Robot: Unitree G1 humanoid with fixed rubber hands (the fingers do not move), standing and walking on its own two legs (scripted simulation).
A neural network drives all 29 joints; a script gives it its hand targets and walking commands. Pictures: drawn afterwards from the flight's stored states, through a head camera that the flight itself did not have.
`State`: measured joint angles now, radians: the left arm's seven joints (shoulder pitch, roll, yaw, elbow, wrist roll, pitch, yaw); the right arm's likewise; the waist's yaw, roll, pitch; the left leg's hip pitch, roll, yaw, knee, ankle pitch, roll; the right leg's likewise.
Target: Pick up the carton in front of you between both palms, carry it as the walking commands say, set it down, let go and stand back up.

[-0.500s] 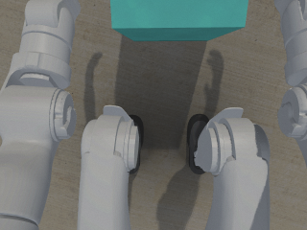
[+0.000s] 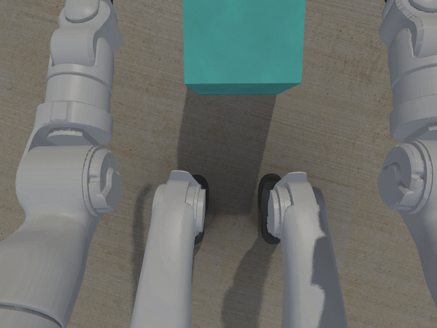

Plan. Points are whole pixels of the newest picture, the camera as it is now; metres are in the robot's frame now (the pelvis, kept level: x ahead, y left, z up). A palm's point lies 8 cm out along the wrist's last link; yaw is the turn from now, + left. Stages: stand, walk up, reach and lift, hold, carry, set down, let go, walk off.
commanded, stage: set down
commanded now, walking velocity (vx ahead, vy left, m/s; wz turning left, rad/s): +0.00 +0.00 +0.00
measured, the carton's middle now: (240, 43) +0.56 -0.01 -0.36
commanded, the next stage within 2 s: let go in 0.46 s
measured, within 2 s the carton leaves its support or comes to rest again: neither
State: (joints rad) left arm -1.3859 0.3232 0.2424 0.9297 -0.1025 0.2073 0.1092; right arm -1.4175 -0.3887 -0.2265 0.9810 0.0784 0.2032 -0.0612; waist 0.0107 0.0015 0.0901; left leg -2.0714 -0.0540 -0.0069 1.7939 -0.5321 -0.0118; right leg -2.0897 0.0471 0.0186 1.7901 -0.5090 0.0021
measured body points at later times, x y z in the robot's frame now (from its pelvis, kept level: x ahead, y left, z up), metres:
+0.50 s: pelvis +0.02 +0.00 +0.14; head +0.35 -0.01 +0.45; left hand +0.58 +0.19 +0.04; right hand +0.58 -0.21 +0.04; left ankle +0.09 +0.12 -0.45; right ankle +0.10 -0.11 -0.45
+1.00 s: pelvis +0.08 +0.00 +0.24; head +0.30 -0.01 +0.64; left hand +0.44 +0.22 +0.13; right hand +0.44 -0.23 +0.13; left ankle +0.09 +0.12 -0.45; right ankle +0.10 -0.11 -0.45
